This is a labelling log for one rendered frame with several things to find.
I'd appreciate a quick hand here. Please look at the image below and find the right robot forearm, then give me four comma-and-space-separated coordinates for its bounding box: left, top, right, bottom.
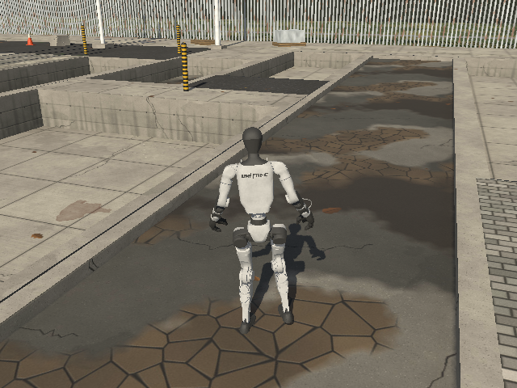
292, 191, 310, 217

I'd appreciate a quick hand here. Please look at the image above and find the robot right upper arm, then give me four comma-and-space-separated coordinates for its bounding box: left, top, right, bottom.
271, 161, 299, 204

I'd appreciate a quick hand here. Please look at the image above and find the left robot forearm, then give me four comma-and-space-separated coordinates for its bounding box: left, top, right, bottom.
211, 195, 225, 221

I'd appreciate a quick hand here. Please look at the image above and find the left robot hand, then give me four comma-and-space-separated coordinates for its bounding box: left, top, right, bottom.
209, 217, 228, 232

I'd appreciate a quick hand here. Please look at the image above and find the right robot foot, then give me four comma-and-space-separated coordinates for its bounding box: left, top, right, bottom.
278, 304, 292, 323

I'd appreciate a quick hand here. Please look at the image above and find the right robot hand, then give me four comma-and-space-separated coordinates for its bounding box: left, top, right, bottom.
296, 211, 314, 230

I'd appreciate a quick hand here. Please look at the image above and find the robot left upper arm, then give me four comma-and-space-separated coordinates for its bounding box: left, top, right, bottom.
217, 163, 237, 208

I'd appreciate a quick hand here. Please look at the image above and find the robot left thigh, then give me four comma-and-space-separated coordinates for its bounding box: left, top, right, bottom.
233, 227, 254, 284

